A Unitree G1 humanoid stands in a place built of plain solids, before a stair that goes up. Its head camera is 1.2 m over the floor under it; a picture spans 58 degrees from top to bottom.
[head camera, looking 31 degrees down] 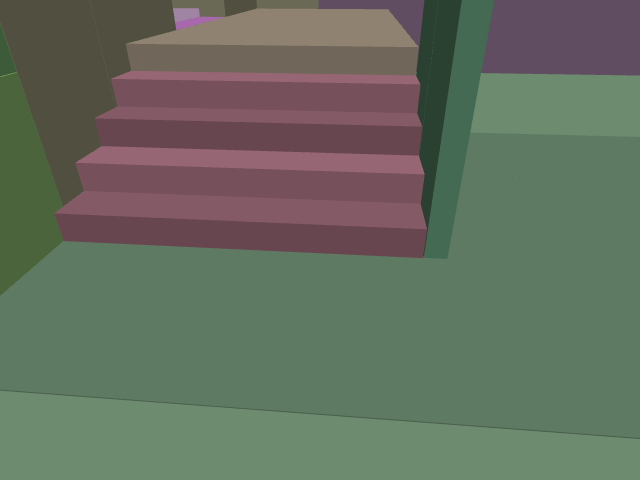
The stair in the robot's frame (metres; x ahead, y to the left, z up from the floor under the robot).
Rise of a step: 0.17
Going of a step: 0.28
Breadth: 1.90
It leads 5 degrees to the right of straight ahead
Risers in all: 5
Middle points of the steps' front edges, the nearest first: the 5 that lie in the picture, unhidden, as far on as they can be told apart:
1.90 0.43 0.17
2.18 0.40 0.34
2.46 0.38 0.51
2.74 0.35 0.67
3.01 0.33 0.84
